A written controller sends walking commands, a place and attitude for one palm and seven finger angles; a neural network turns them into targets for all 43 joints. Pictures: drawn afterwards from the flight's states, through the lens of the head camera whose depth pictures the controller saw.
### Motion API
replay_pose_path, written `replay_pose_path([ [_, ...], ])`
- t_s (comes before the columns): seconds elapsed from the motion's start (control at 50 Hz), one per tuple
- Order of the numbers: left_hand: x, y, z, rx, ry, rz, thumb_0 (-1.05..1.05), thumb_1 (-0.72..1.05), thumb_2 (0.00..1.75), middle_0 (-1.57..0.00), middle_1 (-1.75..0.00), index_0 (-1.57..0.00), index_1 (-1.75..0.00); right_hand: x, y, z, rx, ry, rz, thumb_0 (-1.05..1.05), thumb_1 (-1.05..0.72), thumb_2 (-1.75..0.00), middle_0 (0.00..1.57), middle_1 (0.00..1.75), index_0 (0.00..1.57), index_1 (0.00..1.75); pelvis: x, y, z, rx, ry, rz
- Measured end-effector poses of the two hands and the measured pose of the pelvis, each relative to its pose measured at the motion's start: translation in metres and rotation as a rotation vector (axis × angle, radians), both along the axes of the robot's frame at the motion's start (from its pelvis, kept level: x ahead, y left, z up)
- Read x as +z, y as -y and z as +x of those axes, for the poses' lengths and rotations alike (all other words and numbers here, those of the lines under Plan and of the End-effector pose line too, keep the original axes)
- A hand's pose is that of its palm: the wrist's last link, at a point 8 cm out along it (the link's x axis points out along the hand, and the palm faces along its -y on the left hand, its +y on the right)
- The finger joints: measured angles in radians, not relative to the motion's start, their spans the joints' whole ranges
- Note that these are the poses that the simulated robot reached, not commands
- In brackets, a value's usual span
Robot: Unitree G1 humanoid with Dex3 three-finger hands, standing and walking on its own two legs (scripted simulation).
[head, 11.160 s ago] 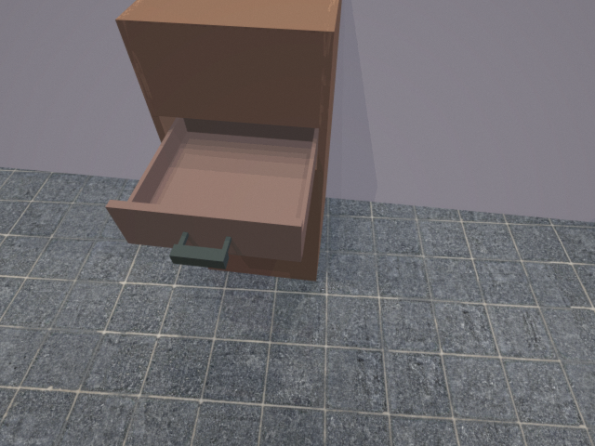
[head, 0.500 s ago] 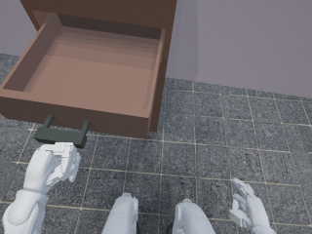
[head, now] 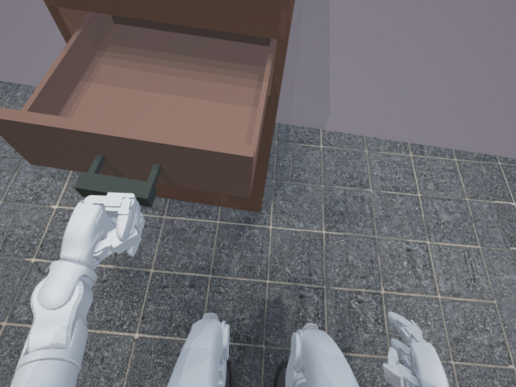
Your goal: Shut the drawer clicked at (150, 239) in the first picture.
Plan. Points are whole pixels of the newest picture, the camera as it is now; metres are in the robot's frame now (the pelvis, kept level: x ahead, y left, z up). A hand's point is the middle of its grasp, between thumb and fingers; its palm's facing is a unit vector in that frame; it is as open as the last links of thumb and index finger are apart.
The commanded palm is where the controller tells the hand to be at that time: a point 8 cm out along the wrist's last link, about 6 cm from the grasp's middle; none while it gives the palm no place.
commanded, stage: push the drawer shut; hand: left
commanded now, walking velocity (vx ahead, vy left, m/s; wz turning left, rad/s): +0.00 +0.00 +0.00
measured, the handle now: (122, 177) +0.41 +0.24 +0.03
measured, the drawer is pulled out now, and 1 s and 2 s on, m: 0.26 0.13 0.01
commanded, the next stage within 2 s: none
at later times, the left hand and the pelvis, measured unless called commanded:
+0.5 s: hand (150, 192) +0.39 +0.19 +0.02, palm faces -0.10 -0.99 -0.06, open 3.2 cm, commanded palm +0.39 +0.23 +0.03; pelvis +0.01 +0.00 +0.01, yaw -1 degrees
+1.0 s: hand (158, 161) +0.45 +0.19 +0.02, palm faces -0.10 -0.99 -0.06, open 3.1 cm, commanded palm +0.46 +0.23 +0.03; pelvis +0.00 +0.00 +0.00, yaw -1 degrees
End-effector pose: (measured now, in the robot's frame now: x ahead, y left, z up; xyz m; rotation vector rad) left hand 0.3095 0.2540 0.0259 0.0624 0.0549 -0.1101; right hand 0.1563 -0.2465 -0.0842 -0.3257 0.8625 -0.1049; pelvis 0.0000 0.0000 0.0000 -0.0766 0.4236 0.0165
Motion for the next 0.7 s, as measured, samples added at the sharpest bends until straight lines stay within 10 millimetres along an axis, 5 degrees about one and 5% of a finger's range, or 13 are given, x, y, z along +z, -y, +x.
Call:
replay_pose_path([
  [0.7, 0.002, 0.009, 0.085, 0.007, 0.019, 0.001, 0.02, 0.82, 0.95, -1.4, -1.6, -1.4, -1.6, -0.008, 0.009, -0.04, -0.08, -0.19, -0.004, 0.01, -0.9, -0.9, 0.2, 0.3, 0.2, 0.3, 0.006, -0.002, 0.008, -0.016, -0.021, 0.008],
])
